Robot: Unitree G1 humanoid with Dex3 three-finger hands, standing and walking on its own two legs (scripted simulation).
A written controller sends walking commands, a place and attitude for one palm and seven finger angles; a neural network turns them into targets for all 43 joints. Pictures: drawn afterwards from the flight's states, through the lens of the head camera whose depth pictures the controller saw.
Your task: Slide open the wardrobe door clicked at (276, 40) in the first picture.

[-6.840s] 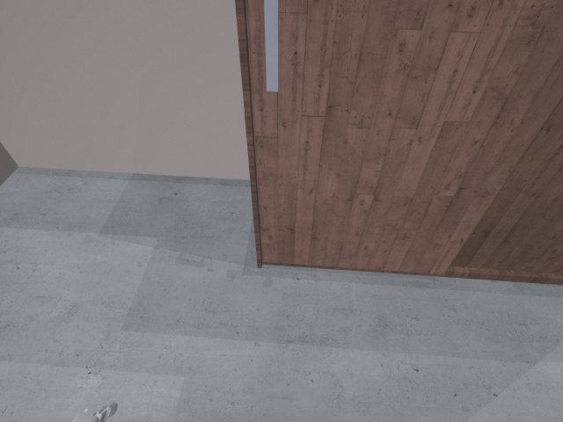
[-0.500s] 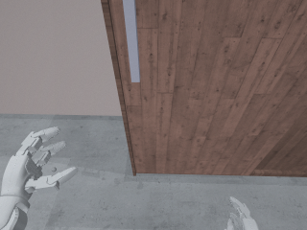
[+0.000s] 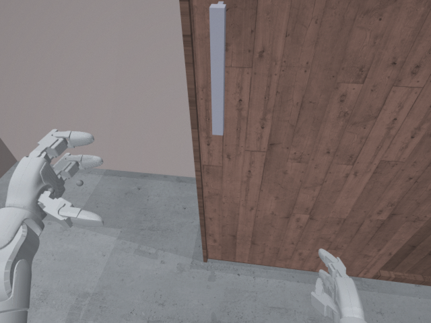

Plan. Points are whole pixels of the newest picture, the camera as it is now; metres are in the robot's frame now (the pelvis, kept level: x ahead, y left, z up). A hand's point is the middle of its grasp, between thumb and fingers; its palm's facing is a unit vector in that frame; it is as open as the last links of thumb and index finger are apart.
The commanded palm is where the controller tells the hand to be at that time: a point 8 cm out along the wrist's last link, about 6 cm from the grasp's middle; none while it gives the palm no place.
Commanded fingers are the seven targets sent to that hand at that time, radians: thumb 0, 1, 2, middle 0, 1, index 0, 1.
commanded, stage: raise the hand with hooked fingers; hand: left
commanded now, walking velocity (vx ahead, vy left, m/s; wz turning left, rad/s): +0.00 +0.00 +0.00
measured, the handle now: (219, 75) +0.56 +0.08 +0.22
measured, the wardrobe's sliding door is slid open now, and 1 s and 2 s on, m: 0.00 0.00 0.00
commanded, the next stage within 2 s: move the hooked fingers beside the handle in 0.76 s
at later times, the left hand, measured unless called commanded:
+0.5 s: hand (80, 153) +0.28 +0.26 +0.21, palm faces +0.09 -0.99 -0.06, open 14.0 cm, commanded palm +0.24 +0.30 +0.23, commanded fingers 0.00 -0.50 0.30 -0.30 -1.20 -0.30 -1.20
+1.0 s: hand (82, 144) +0.29 +0.25 +0.22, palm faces +0.11 -0.99 -0.05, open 14.0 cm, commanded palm +0.26 +0.29 +0.23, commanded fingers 0.00 -0.50 0.30 -0.30 -1.20 -0.30 -1.20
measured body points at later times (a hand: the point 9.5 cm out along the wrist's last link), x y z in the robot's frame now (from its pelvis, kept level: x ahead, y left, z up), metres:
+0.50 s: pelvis +0.00 -0.01 +0.00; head -0.04 -0.03 +0.45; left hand +0.27 +0.31 +0.22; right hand +0.20 -0.24 -0.06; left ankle +0.04 +0.12 -0.74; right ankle -0.02 -0.11 -0.74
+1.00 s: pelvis +0.00 -0.01 +0.00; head -0.03 -0.03 +0.45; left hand +0.28 +0.31 +0.23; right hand +0.21 -0.23 -0.06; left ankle +0.04 +0.12 -0.74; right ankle -0.02 -0.11 -0.74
